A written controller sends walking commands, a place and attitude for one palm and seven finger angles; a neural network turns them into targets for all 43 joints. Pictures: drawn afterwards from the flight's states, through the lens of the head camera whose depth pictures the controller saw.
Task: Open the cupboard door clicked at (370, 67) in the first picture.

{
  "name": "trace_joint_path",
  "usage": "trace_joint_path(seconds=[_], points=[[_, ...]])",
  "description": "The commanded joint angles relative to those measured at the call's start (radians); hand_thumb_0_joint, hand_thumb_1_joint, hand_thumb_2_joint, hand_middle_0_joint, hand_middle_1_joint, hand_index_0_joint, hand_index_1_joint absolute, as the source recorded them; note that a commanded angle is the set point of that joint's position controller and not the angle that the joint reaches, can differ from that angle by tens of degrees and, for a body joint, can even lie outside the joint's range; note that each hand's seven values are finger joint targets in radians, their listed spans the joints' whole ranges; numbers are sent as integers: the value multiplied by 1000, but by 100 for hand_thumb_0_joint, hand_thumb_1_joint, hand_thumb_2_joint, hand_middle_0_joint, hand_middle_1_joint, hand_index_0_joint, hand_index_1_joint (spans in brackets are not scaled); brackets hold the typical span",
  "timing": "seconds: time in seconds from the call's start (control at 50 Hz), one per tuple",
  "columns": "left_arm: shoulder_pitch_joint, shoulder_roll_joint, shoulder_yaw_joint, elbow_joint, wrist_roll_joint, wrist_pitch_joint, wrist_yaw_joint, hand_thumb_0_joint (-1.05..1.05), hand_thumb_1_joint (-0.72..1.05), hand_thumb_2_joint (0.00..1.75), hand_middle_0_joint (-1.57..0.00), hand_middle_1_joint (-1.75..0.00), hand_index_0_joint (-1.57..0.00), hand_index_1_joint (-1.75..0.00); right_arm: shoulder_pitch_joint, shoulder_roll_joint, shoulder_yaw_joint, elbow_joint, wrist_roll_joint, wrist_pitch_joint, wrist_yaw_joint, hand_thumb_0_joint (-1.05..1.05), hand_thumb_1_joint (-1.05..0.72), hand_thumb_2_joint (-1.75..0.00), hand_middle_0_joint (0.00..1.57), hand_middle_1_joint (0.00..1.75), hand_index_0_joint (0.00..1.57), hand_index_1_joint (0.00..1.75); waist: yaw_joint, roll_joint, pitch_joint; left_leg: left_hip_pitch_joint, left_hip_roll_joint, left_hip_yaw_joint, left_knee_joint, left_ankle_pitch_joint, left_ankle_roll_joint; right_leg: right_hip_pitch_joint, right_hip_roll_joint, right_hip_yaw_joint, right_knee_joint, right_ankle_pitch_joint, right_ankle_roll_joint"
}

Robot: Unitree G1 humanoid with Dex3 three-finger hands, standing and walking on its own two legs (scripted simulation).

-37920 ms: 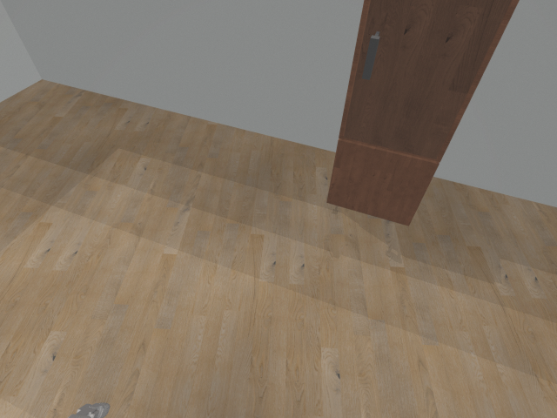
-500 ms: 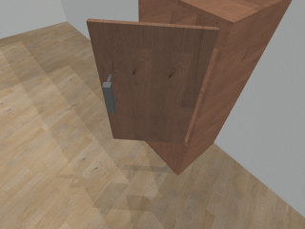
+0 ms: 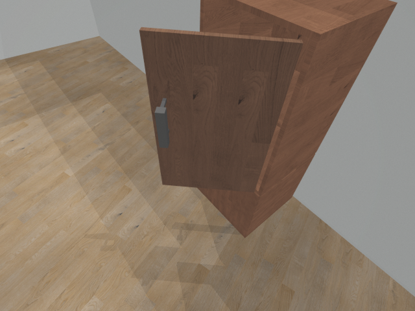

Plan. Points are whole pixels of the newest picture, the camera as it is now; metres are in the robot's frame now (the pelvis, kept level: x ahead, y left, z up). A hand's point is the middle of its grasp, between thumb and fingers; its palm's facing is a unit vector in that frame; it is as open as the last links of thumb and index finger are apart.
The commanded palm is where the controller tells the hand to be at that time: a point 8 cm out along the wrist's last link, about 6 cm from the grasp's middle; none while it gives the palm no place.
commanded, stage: come to a stop and stand still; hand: left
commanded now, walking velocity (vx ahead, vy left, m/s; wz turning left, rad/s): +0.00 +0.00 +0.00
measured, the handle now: (164, 123) +0.59 +0.17 +0.00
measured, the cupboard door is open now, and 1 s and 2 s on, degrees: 46 46 46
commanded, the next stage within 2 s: look again from close up in 0.14 s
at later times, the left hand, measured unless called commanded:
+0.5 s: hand out of the picture -0.01 +0.19 -0.18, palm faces +0.02 -0.98 -0.21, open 7.4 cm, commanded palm none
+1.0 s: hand (110, 266) +0.20 +0.20 -0.03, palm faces +0.26 -0.96 -0.08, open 7.6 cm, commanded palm +0.12 +0.25 -0.06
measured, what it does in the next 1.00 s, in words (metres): stands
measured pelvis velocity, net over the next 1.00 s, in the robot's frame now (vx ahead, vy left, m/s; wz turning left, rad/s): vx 0.01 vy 0.00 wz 0.03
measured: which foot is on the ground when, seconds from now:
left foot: down 0.00-1.00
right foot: down 0.00-1.00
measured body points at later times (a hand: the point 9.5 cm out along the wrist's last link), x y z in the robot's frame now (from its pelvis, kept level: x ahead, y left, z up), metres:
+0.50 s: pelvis +0.00 +0.01 -0.01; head +0.01 +0.00 +0.44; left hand -0.01 +0.24 -0.16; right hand +0.01 -0.21 -0.17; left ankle +0.01 +0.10 -0.74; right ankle +0.01 -0.11 -0.74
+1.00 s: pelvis +0.01 +0.00 -0.02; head +0.02 +0.00 +0.43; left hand +0.18 +0.25 -0.02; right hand +0.13 -0.25 -0.12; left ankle +0.01 +0.10 -0.74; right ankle +0.01 -0.11 -0.74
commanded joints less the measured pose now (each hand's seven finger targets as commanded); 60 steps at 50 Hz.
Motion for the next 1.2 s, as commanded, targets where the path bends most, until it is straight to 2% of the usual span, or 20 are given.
trace_joint_path(seconds=[0.0, 0.2, 0.22, 0.24, 0.28, 0.4, 0.78, 0.8, 0.82, 0.84, 0.86, 0.88, 0.9, 0.92, 0.94, 0.98, 1.04, 1.06, 1.14, 1.18], points=[[71, 89, 13, -15, 0, -13, 3, 0, 90, 90, -20, -30, -20, -30, 37, -118, -15, -27, 0, -23, -5, 0, -90, -90, 20, 30, 20, 30, 4, 35, 44, -65, 109, -144, -150, -75, 12, 9, -90, 109, -97, -11, -20], [115, 67, 6, 29, -3, -20, 5, 0, 90, 90, -20, -30, -20, -30, 86, -95, -9, 13, 4, -29, -11, 0, -90, -90, 20, 30, 20, 30, 1, 25, 37, -39, 103, -129, -139, -23, 11, 13, -93, 107, -104, 17, -22], [154, 67, -10, 69, 13, -35, 43, 0, 90, 90, -20, -30, -20, -30, -10, -121, -7, -51, 7, -33, 1, 0, -90, -90, 20, 30, 20, 30, 25, 120, 101, -84, 111, -60, 46, 46, -24, -48, -132, 114, -90, 129, -18], [104, 122, 1, 22, 0, -31, 32, 0, 90, 90, -20, -30, -20, -30, 57, -70, -5, -76, 2, -12, 6, 0, -90, -90, 20, 30, 20, 30, -32, 117, 40, -57, 58, -81, 34, -130, -25, -94, -150, 159, -111, -208, -46], [69, 122, 9, -3, 4, -33, 18, 0, 90, 90, -20, -30, -20, -30, 108, -78, -10, -87, -11, -9, 12, 0, -90, -90, 20, 30, 20, 30, -46, 82, 28, -57, 60, -88, 50, -140, -10, -156, -132, 141, -84, -295, -52], [100, 61, 1, 11, 0, -31, 9, 0, 90, 90, -20, -30, -20, -30, 94, -98, -9, -98, -2, -34, 0, 0, -90, -90, 20, 30, 20, 30, -10, 35, 31, -120, 102, -155, -59, -54, 28, -41, -78, 86, 3, -59, -28], [31, 117, 16, 7, 0, -26, 6, 0, 90, 90, -20, -30, -20, -30, 29, -137, -13, -36, -1, -40, -9, 0, -90, -90, 20, 30, 20, 30, -6, 39, 29, -27, 101, -113, -66, 103, 19, 9, -98, 103, -36, 93, -24], [113, 97, 7, 40, 4, -28, 46, 0, 90, 90, -20, -30, -20, -30, -35, -138, -16, -93, 14, -33, -3, 0, -90, -90, 20, 30, 20, 30, 25, -41, 49, -63, 120, -73, 110, 125, -12, -7, -144, 141, -48, 319, -6], [-667, 381, 239, -1503, -190, -247, 41, 0, 88, 89, -20, -32, -20, -32, -8, -283, -53, -436, 56, -178, -39, 0, -90, -90, 20, 30, 20, 30, -98, 171, -465, 194, 0, -76, 3, 254, -2, 72, -32, 43, 48, 316, -28], [-137, 303, 202, -1238, -115, -208, 64, 0, 85, 88, -20, -33, -20, -33, -74, -204, -26, -395, 45, -267, -76, 0, -90, -90, 20, 30, 20, 30, 14, 292, -416, 256, 47, -78, 7, 375, -12, 12, -1, 16, 109, 129, -40], [141, 61, 72, -1061, -162, -87, 76, 0, 83, 87, -21, -34, -21, -34, -90, -160, -25, -387, 53, -290, -66, 0, -90, -90, 20, 30, 20, 30, -13, 284, -249, 109, 37, -88, -5, 298, -54, -70, -3, -36, 109, 0, -23], [75, 12, 77, -1029, -182, -96, 62, 0, 81, 86, -21, -36, -21, -36, -44, -174, -38, -373, 54, -294, -58, 0, -90, -90, 20, 30, 20, 30, -57, 141, -83, 16, 31, -94, 21, 181, -40, -148, 6, -48, 92, 8, -13], [7, 54, 120, -1041, -195, -159, 38, 0, 78, 85, -21, -37, -21, -37, -68, -206, -57, -428, 42, -304, -52, 0, -90, -90, 20, 30, 20, 30, -68, 87, 7, -77, 17, -105, 75, 79, -30, -216, 9, -57, 89, -5, -9], [122, 66, 176, -937, -202, -222, 3, 0, 76, 84, -21, -39, -21, -39, -66, -215, -76, -438, 26, -304, -46, 0, -90, -90, 20, 30, 20, 30, -46, -19, -10, -154, 15, -100, 120, 25, -28, -263, 16, -71, 118, -49, -8], [244, 6, 161, -848, -221, -295, -49, 0, 74, 83, -21, -40, -21, -40, -84, -208, -80, -470, 19, -303, -35, 0, -90, -90, 20, 30, 20, 30, -21, -111, 7, -244, 8, -97, 180, -12, -29, -329, 23, -81, 172, -88, -8], [359, -26, 167, -771, -245, -453, -177, 0, 69, 81, -22, -43, -22, -43, -105, -201, -93, -523, 19, -306, -2, 0, -90, -90, 20, 30, 20, 30, 30, -141, -58, -368, -9, -71, 304, -30, -40, -402, 22, -65, 301, -103, -19], [320, 69, 226, -813, -273, -677, -375, 0, 62, 78, -22, -48, -22, -48, -142, -210, -115, -605, 22, -323, 27, 0, -90, -90, 20, 30, 20, 30, 38, -71, -184, -521, -23, -50, 486, -57, -37, -479, 11, 2, 456, -83, -26], [305, 136, 287, -789, -287, -692, -429, 0, 60, 77, -22, -50, -22, -50, -130, -219, -118, -626, 29, -320, 29, 0, -90, -90, 20, 30, 20, 30, 50, -27, -202, -552, -26, -49, 525, -56, -33, -484, 5, 39, 486, -78, -33], [137, 191, 360, -1049, -399, -604, -478, 0, 50, 73, -23, -55, -23, -55, -128, -215, -106, -731, 53, -306, -9, 0, -90, -90, 20, 30, 20, 30, 38, 46, -388, -587, -28, -37, 597, -106, -7, -461, -2, 122, 474, -190, -5], [47, 212, 366, -1192, -410, -587, -455, 0, 46, 71, -23, -58, -23, -58, -92, -205, -99, -726, 51, -294, -26, 0, -90, -90, 20, 30, 20, 30, 11, 76, -398, -574, -9, -58, 622, -93, 0, -469, 7, 142, 468, -170, 0]])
